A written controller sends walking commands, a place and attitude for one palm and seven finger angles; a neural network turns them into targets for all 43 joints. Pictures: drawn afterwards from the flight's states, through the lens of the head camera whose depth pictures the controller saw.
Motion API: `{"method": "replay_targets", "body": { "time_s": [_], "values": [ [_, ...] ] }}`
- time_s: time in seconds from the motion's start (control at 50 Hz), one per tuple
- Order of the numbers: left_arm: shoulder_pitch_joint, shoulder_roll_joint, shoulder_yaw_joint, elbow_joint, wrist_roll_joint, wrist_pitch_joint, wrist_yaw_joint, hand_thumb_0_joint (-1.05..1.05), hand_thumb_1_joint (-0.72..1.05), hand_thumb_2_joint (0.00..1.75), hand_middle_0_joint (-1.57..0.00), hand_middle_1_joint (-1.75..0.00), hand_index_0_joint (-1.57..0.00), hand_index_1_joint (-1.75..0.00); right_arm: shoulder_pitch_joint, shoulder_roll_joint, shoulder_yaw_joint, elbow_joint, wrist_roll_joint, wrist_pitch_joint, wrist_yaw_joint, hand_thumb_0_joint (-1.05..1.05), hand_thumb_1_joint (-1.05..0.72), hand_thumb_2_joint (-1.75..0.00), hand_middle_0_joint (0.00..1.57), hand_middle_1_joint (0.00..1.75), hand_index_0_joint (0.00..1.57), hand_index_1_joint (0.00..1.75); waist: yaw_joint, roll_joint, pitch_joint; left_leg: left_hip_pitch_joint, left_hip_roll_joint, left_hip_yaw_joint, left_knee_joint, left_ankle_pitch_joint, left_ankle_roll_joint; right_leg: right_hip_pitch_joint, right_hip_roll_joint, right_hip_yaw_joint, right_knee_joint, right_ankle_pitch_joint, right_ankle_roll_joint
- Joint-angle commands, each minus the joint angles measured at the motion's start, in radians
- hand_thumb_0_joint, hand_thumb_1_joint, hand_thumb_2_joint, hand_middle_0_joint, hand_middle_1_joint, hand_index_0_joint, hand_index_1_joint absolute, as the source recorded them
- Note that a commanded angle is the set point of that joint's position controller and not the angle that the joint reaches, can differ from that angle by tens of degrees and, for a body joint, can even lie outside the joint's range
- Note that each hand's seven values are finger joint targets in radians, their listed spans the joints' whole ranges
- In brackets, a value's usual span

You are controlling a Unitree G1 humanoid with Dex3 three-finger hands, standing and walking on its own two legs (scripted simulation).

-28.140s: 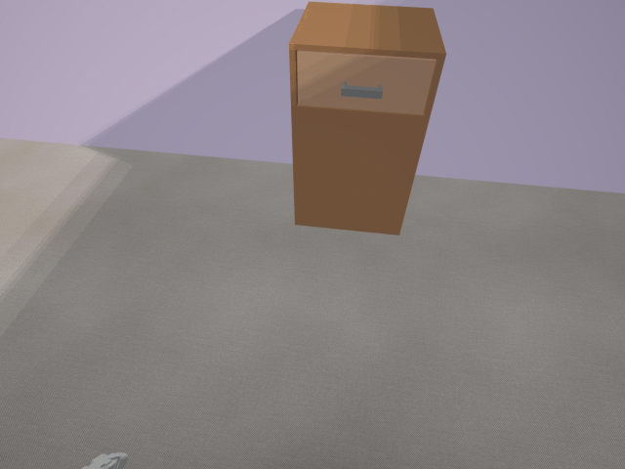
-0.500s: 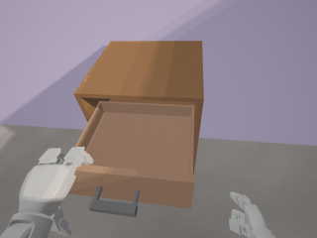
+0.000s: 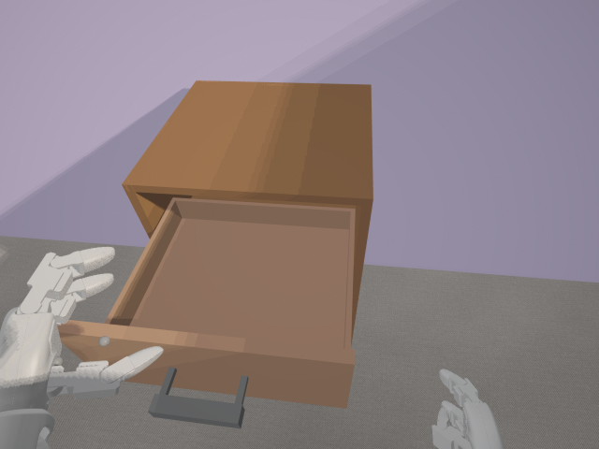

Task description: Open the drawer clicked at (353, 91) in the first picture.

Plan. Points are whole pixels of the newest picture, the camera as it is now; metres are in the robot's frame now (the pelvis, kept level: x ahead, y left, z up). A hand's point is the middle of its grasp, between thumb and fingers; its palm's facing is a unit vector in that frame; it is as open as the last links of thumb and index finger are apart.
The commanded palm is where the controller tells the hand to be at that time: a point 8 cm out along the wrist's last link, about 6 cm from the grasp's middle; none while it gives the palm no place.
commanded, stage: draw the hand back to the body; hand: left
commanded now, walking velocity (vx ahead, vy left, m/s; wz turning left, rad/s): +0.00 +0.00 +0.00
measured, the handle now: (202, 394) +0.21 +0.18 -0.08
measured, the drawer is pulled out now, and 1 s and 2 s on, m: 0.29 0.29 0.29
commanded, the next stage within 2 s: step back with the hand held close in 0.54 s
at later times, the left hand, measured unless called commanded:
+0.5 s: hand (87, 354) +0.17 +0.22 +0.15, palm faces +0.38 -0.84 -0.39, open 7.7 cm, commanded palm +0.12 +0.27 +0.18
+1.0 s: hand (68, 378) +0.15 +0.23 +0.14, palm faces +0.24 -0.83 -0.51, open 7.4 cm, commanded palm +0.09 +0.29 +0.18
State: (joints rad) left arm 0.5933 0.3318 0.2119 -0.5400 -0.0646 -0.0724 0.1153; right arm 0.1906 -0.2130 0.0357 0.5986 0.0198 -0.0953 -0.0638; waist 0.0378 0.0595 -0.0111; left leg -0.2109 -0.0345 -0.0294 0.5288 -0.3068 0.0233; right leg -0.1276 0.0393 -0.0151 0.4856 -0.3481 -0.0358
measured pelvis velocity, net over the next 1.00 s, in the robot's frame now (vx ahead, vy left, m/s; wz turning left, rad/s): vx -0.04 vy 0.01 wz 0.01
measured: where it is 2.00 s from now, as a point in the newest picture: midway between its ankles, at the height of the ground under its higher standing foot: outside the picture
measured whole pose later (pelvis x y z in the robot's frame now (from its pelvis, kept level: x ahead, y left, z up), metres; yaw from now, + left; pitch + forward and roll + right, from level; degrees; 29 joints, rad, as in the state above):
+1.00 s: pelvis -0.04 +0.01 +0.00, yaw +1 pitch +2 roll -1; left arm 0.69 0.41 0.33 -0.60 -0.06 -0.14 0.10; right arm 0.14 -0.24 -0.02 0.56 0.04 0.03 -0.06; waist -0.01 0.03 0.05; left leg -0.33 -0.03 -0.04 0.53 -0.24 0.03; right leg -0.24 0.04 -0.03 0.50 -0.29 -0.03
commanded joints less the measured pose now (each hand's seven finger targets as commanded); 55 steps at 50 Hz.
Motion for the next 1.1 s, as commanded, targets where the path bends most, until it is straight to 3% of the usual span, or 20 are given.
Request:
{"method": "replay_targets", "body": {
  "time_s": [0.0, 0.16, 0.2, 0.24, 0.3, 0.32, 0.34, 0.4, 0.44, 0.5, 0.54, 0.62, 0.64, 0.68, 0.72, 0.78, 0.88, 0.92, 0.94, 1.08],
  "values": [
    [-0.012, 0.151, 0.138, -0.224, -0.005, -0.064, 0.012, 0.00, 0.34, 0.66, -0.24, -0.66, -0.24, -0.66, -0.140, -0.091, -0.043, -0.172, 0.006, -0.049, -0.008, 0.00, -0.90, -0.90, 0.20, 0.30, 0.20, 0.30, 0.012, -0.034, -0.139, 0.123, 0.063, 0.002, -0.034, 0.414, 0.006, -0.023, -0.067, -0.024, -0.064, 0.467, 0.021],
    [-0.065, 0.179, 0.193, -0.184, -0.014, -0.055, 0.021, 0.00, 0.62, 0.78, -0.22, -0.48, -0.22, -0.48, -0.150, -0.091, -0.043, -0.157, 0.012, -0.033, -0.021, 0.00, -0.90, -0.90, 0.20, 0.30, 0.20, 0.30, 0.008, 0.002, -0.090, 0.122, 0.051, 0.006, -0.040, 0.357, 0.006, -0.038, -0.070, -0.016, -0.091, 0.446, 0.024],
    [-0.059, 0.177, 0.198, -0.171, -0.019, -0.053, 0.022, 0.00, 0.69, 0.81, -0.22, -0.43, -0.22, -0.43, -0.155, -0.091, -0.045, -0.161, 0.012, -0.028, -0.022, 0.00, -0.90, -0.90, 0.20, 0.30, 0.20, 0.30, 0.011, -0.024, -0.084, 0.122, 0.054, 0.004, -0.049, 0.339, 0.008, -0.041, -0.069, -0.019, -0.096, 0.425, 0.025],
    [-0.067, 0.178, 0.199, -0.180, -0.023, -0.054, 0.020, 0.00, 0.76, 0.84, -0.21, -0.39, -0.21, -0.39, -0.168, -0.096, -0.048, -0.161, 0.013, -0.030, -0.022, 0.00, -0.90, -0.90, 0.20, 0.30, 0.20, 0.30, 0.011, 0.006, -0.080, 0.122, 0.051, 0.004, -0.046, 0.341, 0.008, -0.037, -0.069, -0.012, -0.102, 0.434, 0.022],
    [-0.053, 0.157, 0.177, -0.150, -0.024, -0.052, 0.015, 0.00, 0.87, 0.88, -0.20, -0.32, -0.20, -0.32, -0.168, -0.096, -0.048, -0.163, 0.012, -0.023, -0.019, 0.00, -0.90, -0.90, 0.20, 0.30, 0.20, 0.30, 0.011, -0.062, -0.079, 0.121, 0.053, 0.005, -0.048, 0.336, 0.013, -0.039, -0.072, -0.016, -0.097, 0.443, 0.030],
    [-0.058, 0.141, 0.158, -0.150, -0.025, -0.050, 0.013, 0.00, 0.90, 0.90, -0.20, -0.30, -0.20, -0.30, -0.170, -0.095, -0.048, -0.167, 0.014, -0.022, -0.019, 0.00, -0.90, -0.90, 0.20, 0.30, 0.20, 0.30, 0.005, -0.051, -0.064, 0.115, 0.054, 0.004, -0.052, 0.327, 0.012, -0.040, -0.073, -0.016, -0.095, 0.427, 0.031],
    [-0.070, 0.153, 0.168, -0.160, -0.026, -0.049, 0.015, 0.00, 0.90, 0.90, -0.20, -0.30, -0.20, -0.30, -0.178, -0.098, -0.050, -0.165, 0.014, -0.024, -0.020, 0.00, -0.90, -0.90, 0.20, 0.30, 0.20, 0.30, 0.007, -0.011, -0.057, 0.115, 0.051, 0.005, -0.052, 0.320, 0.011, -0.044, -0.072, -0.011, -0.104, 0.421, 0.026],
    [-0.073, 0.180, 0.189, -0.164, -0.023, -0.055, 0.018, 0.00, 0.90, 0.90, -0.20, -0.30, -0.20, -0.30, -0.174, -0.096, -0.045, -0.167, 0.011, -0.021, -0.020, 0.00, -0.90, -0.90, 0.20, 0.30, 0.20, 0.30, 0.014, -0.044, -0.078, 0.119, 0.050, 0.003, -0.058, 0.301, 0.013, -0.039, -0.074, -0.010, -0.110, 0.400, 0.028],
    [-0.091, 0.187, 0.196, -0.180, -0.027, -0.055, 0.021, 0.00, 0.90, 0.90, -0.20, -0.30, -0.20, -0.30, -0.180, -0.097, -0.046, -0.165, 0.013, -0.024, -0.025, 0.00, -0.90, -0.90, 0.20, 0.30, 0.20, 0.30, 0.011, 0.003, -0.065, 0.119, 0.049, 0.003, -0.058, 0.281, 0.010, -0.047, -0.072, -0.001, -0.123, 0.368, 0.024],
    [-0.080, 0.181, 0.192, -0.168, -0.026, -0.062, 0.021, 0.00, 0.90, 0.90, -0.20, -0.30, -0.20, -0.30, -0.177, -0.092, -0.041, -0.165, 0.013, -0.026, -0.024, 0.00, -0.90, -0.90, 0.20, 0.30, 0.20, 0.30, 0.014, -0.022, -0.051, 0.113, 0.051, -0.003, -0.068, 0.258, 0.010, -0.056, -0.072, -0.006, -0.128, 0.323, 0.025],
    [-0.089, 0.180, 0.192, -0.178, -0.028, -0.061, 0.022, 0.00, 0.90, 0.90, -0.20, -0.30, -0.20, -0.30, -0.184, -0.096, -0.044, -0.164, 0.014, -0.031, -0.025, 0.00, -0.90, -0.90, 0.20, 0.30, 0.20, 0.30, 0.012, 0.016, -0.048, 0.117, 0.050, -0.002, -0.066, 0.257, 0.008, -0.058, -0.070, -0.001, -0.135, 0.317, 0.021],
    [-0.061, 0.160, 0.178, -0.156, -0.028, -0.065, 0.021, 0.00, 0.90, 0.90, -0.20, -0.30, -0.20, -0.30, -0.178, -0.092, -0.046, -0.162, 0.014, -0.032, -0.022, 0.00, -0.90, -0.90, 0.20, 0.30, 0.20, 0.30, 0.011, -0.028, -0.053, 0.119, 0.052, -0.002, -0.069, 0.256, 0.011, -0.054, -0.071, -0.007, -0.126, 0.316, 0.025],
    [-0.257, 0.344, 0.361, -0.264, -0.021, -0.122, 0.033, 0.00, 0.90, 0.90, -0.20, -0.30, -0.20, -0.30, -0.110, -0.119, -0.041, -0.209, 0.019, -0.019, -0.013, 0.00, -0.90, -0.90, 0.20, 0.30, 0.20, 0.30, -0.018, 0.049, 0.052, 0.059, 0.057, -0.047, -0.041, 0.223, 0.030, -0.142, -0.123, 0.094, -0.189, 0.379, 0.019],
    [-0.124, 0.247, 0.291, -0.149, -0.008, -0.136, 0.016, 0.00, 0.90, 0.90, -0.20, -0.30, -0.20, -0.30, -0.136, -0.104, -0.056, -0.162, 0.011, -0.006, -0.003, 0.00, -0.90, -0.90, 0.20, 0.30, 0.20, 0.30, -0.027, -0.114, 0.025, 0.048, 0.056, -0.048, 0.016, 0.223, 0.029, -0.128, -0.163, 0.127, -0.193, 0.458, 0.025],
    [-0.020, 0.173, 0.232, -0.093, -0.003, -0.130, 0.002, 0.00, 0.90, 0.90, -0.20, -0.30, -0.20, -0.30, -0.137, -0.112, -0.064, -0.176, 0.014, 0.019, 0.006, 0.00, -0.90, -0.90, 0.20, 0.30, 0.20, 0.30, -0.032, -0.156, -0.026, 0.042, 0.057, -0.038, 0.042, 0.284, 0.028, -0.086, -0.178, 0.105, -0.152, 0.564, 0.040],
    [0.064, 0.151, 0.218, -0.114, -0.003, -0.132, -0.002, 0.00, 0.90, 0.90, -0.20, -0.30, -0.20, -0.30, -0.141, -0.123, -0.078, -0.188, 0.018, 0.046, 0.014, 0.00, -0.90, -0.90, 0.20, 0.30, 0.20, 0.30, -0.032, -0.058, -0.106, 0.051, 0.083, -0.045, 0.003, 0.399, 0.031, -0.052, -0.161, 0.065, -0.093, 0.527, 0.048],
    [0.098, 0.223, 0.277, -0.255, 0.000, -0.141, 0.017, 0.00, 0.90, 0.90, -0.20, -0.30, -0.20, -0.30, -0.158, -0.115, -0.088, -0.214, 0.019, 0.076, 0.004, 0.00, -0.90, -0.90, 0.20, 0.30, 0.20, 0.30, -0.033, -0.061, -0.169, 0.001, 0.118, -0.080, -0.015, 0.444, 0.034, -0.031, -0.143, 0.057, -0.046, 0.431, 0.032],
    [0.099, 0.251, 0.303, -0.301, -0.003, -0.143, 0.027, 0.00, 0.90, 0.90, -0.20, -0.30, -0.20, -0.30, -0.157, -0.115, -0.090, -0.223, 0.020, 0.079, -0.003, 0.00, -0.90, -0.90, 0.20, 0.30, 0.20, 0.30, -0.033, -0.051, -0.175, -0.027, 0.127, -0.095, -0.019, 0.441, 0.033, -0.028, -0.140, 0.060, -0.030, 0.412, 0.022],
    [0.089, 0.279, 0.319, -0.336, -0.004, -0.145, 0.034, 0.00, 0.90, 0.90, -0.20, -0.30, -0.20, -0.30, -0.157, -0.125, -0.090, -0.222, 0.019, 0.075, -0.008, 0.00, -0.90, -0.90, 0.20, 0.30, 0.20, 0.30, -0.034, -0.005, -0.181, -0.035, 0.135, -0.112, -0.032, 0.440, 0.033, -0.033, -0.134, 0.063, -0.018, 0.393, 0.016],
    [0.129, 0.236, 0.311, -0.304, -0.008, -0.148, 0.042, 0.00, 0.90, 0.90, -0.20, -0.30, -0.20, -0.30, -0.129, -0.114, -0.090, -0.211, 0.003, 0.047, -0.011, 0.00, -0.90, -0.90, 0.20, 0.30, 0.20, 0.30, -0.031, 0.091, -0.151, -0.162, 0.214, -0.187, -0.152, 0.319, 0.062, -0.041, -0.058, 0.012, 0.096, 0.063, 0.038]
  ]
}}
